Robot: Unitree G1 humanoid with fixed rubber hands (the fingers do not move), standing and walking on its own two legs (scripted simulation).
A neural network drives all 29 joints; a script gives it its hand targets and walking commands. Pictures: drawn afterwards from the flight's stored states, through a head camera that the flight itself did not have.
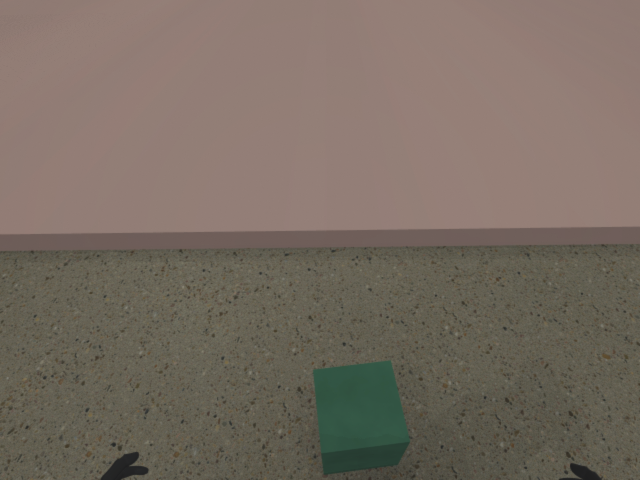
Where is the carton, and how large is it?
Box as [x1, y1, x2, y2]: [313, 360, 409, 474]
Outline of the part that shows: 390,360 313,370 324,474 397,464 409,442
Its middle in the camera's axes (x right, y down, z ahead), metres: +0.10 +0.50 +1.06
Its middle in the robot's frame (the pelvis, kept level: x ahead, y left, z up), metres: +0.38 -0.04 -0.66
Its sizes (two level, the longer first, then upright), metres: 0.210 0.200 0.250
